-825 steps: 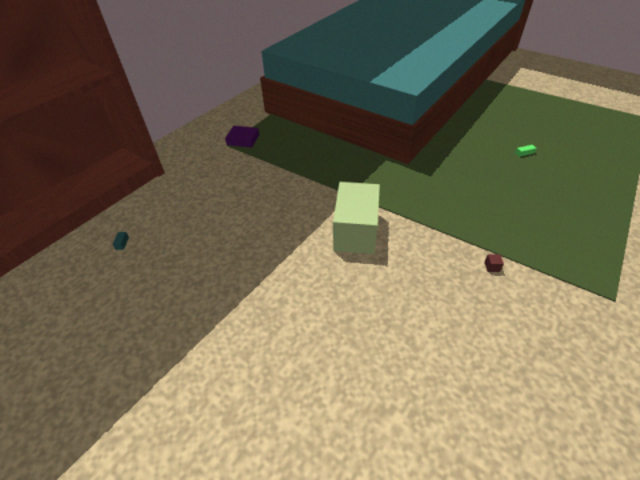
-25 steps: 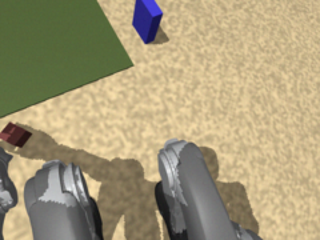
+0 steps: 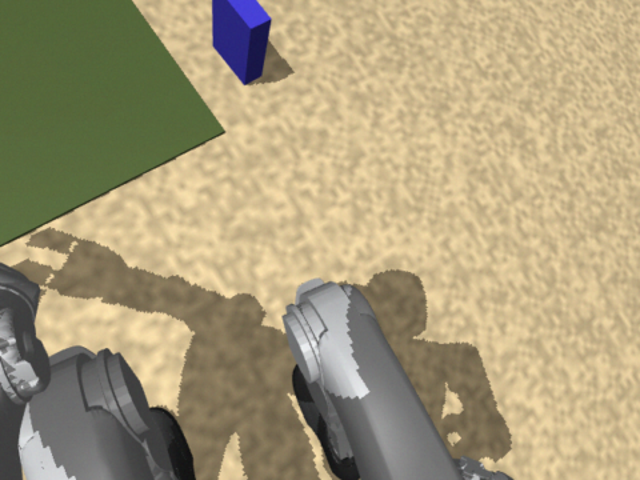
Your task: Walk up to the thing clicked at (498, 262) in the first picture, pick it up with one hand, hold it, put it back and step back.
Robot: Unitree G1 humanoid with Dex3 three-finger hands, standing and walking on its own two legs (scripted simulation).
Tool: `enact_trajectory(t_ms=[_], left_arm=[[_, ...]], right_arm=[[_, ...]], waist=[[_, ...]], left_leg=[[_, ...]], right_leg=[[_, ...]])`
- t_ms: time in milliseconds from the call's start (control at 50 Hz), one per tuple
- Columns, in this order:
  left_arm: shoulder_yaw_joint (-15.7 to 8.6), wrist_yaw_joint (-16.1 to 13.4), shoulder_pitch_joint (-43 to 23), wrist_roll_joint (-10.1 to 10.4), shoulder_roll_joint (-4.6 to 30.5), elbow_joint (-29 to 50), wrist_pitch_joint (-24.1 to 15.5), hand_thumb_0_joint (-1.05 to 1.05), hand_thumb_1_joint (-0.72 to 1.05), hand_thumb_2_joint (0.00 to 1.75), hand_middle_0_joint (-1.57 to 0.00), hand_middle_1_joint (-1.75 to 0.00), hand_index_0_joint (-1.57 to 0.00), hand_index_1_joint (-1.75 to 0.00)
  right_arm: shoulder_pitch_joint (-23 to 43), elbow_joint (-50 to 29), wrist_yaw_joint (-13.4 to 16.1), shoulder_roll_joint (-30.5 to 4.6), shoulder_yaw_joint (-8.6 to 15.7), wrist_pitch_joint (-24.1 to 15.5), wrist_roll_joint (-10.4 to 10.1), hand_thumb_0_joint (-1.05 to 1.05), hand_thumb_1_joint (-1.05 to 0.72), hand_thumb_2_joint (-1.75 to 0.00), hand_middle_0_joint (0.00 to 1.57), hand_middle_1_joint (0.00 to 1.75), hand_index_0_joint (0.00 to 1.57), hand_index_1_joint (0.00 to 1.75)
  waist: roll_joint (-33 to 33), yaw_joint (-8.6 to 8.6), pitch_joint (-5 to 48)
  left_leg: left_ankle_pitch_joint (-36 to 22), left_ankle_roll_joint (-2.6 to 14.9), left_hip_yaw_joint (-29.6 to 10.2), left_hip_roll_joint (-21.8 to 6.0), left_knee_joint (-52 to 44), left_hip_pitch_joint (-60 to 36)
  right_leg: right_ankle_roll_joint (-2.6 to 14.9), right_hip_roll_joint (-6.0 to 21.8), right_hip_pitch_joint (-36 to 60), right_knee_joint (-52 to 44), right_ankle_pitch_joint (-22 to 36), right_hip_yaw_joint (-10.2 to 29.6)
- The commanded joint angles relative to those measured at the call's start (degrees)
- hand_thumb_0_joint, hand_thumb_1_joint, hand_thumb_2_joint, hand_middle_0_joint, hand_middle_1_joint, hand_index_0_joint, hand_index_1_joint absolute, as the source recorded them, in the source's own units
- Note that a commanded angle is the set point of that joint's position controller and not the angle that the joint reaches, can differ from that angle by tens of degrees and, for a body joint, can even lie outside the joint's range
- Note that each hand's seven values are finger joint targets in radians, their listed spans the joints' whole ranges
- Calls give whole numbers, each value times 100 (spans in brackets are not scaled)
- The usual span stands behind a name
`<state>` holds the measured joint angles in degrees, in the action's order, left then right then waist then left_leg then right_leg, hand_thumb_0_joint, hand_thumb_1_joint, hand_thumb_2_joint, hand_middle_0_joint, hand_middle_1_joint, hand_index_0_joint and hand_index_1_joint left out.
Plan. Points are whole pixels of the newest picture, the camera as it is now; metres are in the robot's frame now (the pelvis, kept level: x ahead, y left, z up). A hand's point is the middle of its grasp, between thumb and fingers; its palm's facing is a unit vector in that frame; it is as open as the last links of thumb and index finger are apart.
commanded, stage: approach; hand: left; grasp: from above
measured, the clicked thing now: out of the picture +0.41 +0.36 -0.30
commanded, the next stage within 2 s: close in in 0.10 s
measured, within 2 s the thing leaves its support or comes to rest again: neither
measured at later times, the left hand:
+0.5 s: hand out of the picture +0.40 +0.35 -0.21, palm faces -0.25 -0.36 -0.90, open 14.2 cm
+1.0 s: hand out of the picture +0.40 +0.35 -0.23, palm faces -0.23 -0.35 -0.91, open 14.0 cm
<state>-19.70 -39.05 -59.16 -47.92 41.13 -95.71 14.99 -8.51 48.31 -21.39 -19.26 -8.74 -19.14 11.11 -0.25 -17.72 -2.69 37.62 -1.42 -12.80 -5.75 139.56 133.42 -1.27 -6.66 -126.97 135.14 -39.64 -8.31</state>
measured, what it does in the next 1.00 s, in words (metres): stands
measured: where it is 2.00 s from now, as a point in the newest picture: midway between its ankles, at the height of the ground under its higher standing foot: (263, 467)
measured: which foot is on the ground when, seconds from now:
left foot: down 0.00-1.00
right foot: down 0.00-1.00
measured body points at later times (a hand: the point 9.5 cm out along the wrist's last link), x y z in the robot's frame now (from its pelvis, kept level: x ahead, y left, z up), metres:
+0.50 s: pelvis +0.00 +0.00 -0.01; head +0.25 +0.09 +0.36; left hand +0.41 +0.36 -0.16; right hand +0.05 -0.24 -0.10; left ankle +0.08 +0.15 -0.29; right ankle +0.10 -0.11 -0.29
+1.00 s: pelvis -0.01 +0.00 -0.01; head +0.26 +0.09 +0.34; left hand +0.41 +0.37 -0.18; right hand +0.01 -0.24 -0.08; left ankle +0.08 +0.15 -0.29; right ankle +0.10 -0.11 -0.29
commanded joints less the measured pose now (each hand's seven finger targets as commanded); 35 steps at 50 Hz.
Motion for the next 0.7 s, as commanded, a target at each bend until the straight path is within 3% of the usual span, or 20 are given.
enact_trajectory(t_ms=[0,80,100,120,160,200,220,240,300,340,360,460,500,520,620,640,660,680], left_arm=[[-253,-189,-1092,96,2137,296,79,0,-55,94,-10,-106,-11,-105],[-127,-45,-1714,198,2134,420,-125,0,-57,97,-10,-105,-10,-105],[228,55,-2014,194,1781,602,-197,0,-56,96,-10,-106,-10,-105],[201,122,-1995,212,1959,552,-242,0,-57,97,-10,-106,-10,-105],[27,199,-2004,63,2380,742,-322,0,-57,98,-11,-104,-10,-104],[548,357,-2057,18,1718,730,-367,0,-60,100,-11,-104,-10,-104],[667,413,-2017,-5,1606,671,-374,0,-60,100,-11,-103,-10,-104],[640,434,-1906,-61,1640,652,-390,0,-60,100,-11,-103,-9,-104],[837,408,-1512,-107,1278,289,-393,0,-61,103,-11,-101,-9,-104],[577,250,-1427,-89,1492,360,-404,0,-61,101,-11,-103,-10,-104],[638,178,-1352,-101,1393,231,-377,0,-61,101,-11,-102,-9,-104],[207,-273,-1368,-134,1834,145,-388,0,-60,100,-11,-101,-10,-102],[135,-383,-1488,-178,1977,218,-424,0,-60,100,-11,-101,-10,-102],[192,-426,-1644,-202,1973,175,-425,0,-60,99,-12,-101,-10,-102],[-180,-725,-1776,-181,2426,225,-513,0,-58,98,-13,-100,-11,-101],[-151,-715,-1746,-149,2389,97,-501,0,-59,98,-13,-100,-11,-101],[14,-670,-1839,-123,2233,1,-506,0,-57,97,-14,-100,-12,-101],[-144,-641,-1617,-113,2413,-246,-457,0,-55,96,-14,-101,-13,-102]], right_arm=[[-1248,172,16,-1572,382,-100,-13,0,-91,-90,20,30,20,30],[-1152,150,106,-1504,344,-261,27,0,-91,-90,20,30,20,30],[-1069,65,113,-1413,272,-328,29,0,-91,-90,20,30,20,30],[-1005,137,162,-1440,319,-369,18,0,-91,-90,20,30,20,30],[-1168,248,203,-1476,317,-372,39,0,-91,-90,20,30,20,30],[-1142,257,212,-1354,310,-381,20,0,-91,-90,20,30,20,30],[-1155,362,204,-1352,323,-395,10,0,-91,-90,20,30,20,30],[-1231,379,212,-1350,278,-414,-10,0,-91,-90,20,30,20,30],[-1333,395,180,-1475,312,-438,-32,0,-91,-90,20,30,20,30],[-1339,273,151,-1587,312,-447,-46,0,-91,-90,20,30,20,30],[-1333,295,135,-1507,260,-438,-29,0,-91,-90,20,30,20,30],[-1132,129,68,-1590,190,-457,25,0,-91,-90,20,30,20,30],[-1064,108,44,-1580,159,-479,61,0,-91,-90,20,30,20,30],[-1035,78,26,-1581,120,-496,102,0,-91,-90,20,30,20,30],[-1009,86,-23,-1692,100,-535,202,0,-92,-90,20,30,20,30],[-891,96,-27,-1681,84,-559,189,0,-92,-90,20,30,20,30],[-884,86,-54,-1679,48,-576,244,0,-92,-90,20,30,20,30],[-986,162,-42,-1812,99,-559,265,0,-92,-90,20,30,20,30]], waist=[[-826,55,3424],[-1145,-99,3279],[-1296,-156,3357],[-1355,-153,3335],[-1603,-73,3434],[-1736,-100,3666],[-1770,-153,3607],[-1774,-130,3581],[-1767,-101,3380],[-1743,35,3464],[-1765,69,3412],[-1719,56,3338],[-1699,17,3371],[-1685,-93,3312],[-1869,-166,3289],[-1917,-137,3218],[-1952,-280,3136],[-1898,-331,3045]], left_leg=[[-868,420,622,164,-941,-1950],[-295,333,610,167,-1008,-2094],[-220,315,607,176,-1016,-2258],[-91,275,600,173,-1037,-2363],[-147,252,620,162,-1003,-2463],[-356,215,613,149,-960,-2731],[-410,197,602,157,-948,-2832],[-434,199,531,140,-974,-2862],[-620,156,480,140,-1101,-2998],[-835,152,467,131,-1146,-3080],[-929,163,539,156,-1126,-2995],[-1215,207,563,111,-1002,-2802],[-1148,223,557,87,-936,-2809],[-1054,232,548,80,-918,-2784],[-772,202,497,48,-953,-2933],[-673,187,498,42,-925,-2922],[-675,184,487,42,-897,-2936],[-608,177,481,53,-956,-2906]], right_leg=[[84,-85,2140,-1621,1197,-184],[160,-70,1845,-1729,382,-133],[187,-73,1720,-1733,319,-161],[208,-76,1648,-1741,112,-162],[232,-44,1642,-1629,206,-214],[260,-44,1634,-1525,514,-264],[263,-22,1506,-1435,585,-355],[273,-41,1402,-1403,669,-445],[288,-28,1415,-1298,965,-571],[279,-32,1646,-1311,1196,-592],[280,-46,1683,-1340,1322,-555],[221,-59,1914,-1324,1702,-527],[205,-63,1950,-1336,1649,-512],[199,-68,1929,-1351,1566,-514],[199,-44,2082,-1428,1252,-537],[204,-24,1963,-1404,1096,-549],[197,-13,1898,-1374,1112,-572],[198,-39,1912,-1406,1064,-573]])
